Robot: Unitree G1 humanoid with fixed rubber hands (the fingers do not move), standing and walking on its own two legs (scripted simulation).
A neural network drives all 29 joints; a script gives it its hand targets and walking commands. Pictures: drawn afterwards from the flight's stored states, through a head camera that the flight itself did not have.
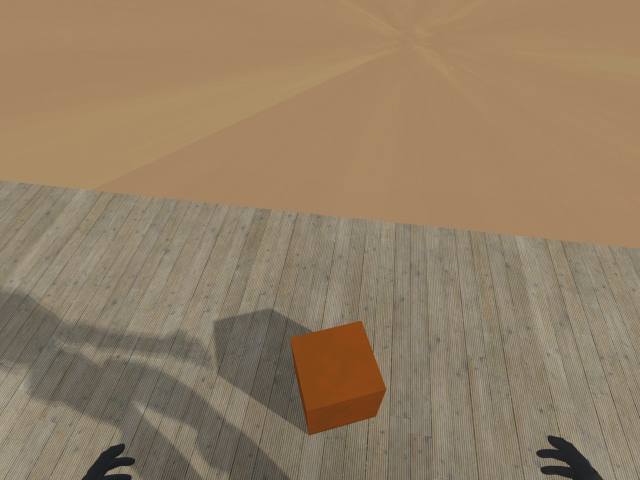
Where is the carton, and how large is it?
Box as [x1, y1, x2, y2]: [290, 321, 385, 434]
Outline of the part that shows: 361,321 290,338 295,372 309,434 375,416 385,391 385,387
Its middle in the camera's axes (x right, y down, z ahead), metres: +0.05 +0.42 +1.12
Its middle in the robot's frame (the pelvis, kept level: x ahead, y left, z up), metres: +0.45 -0.02 -0.66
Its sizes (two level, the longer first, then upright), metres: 0.210 0.200 0.250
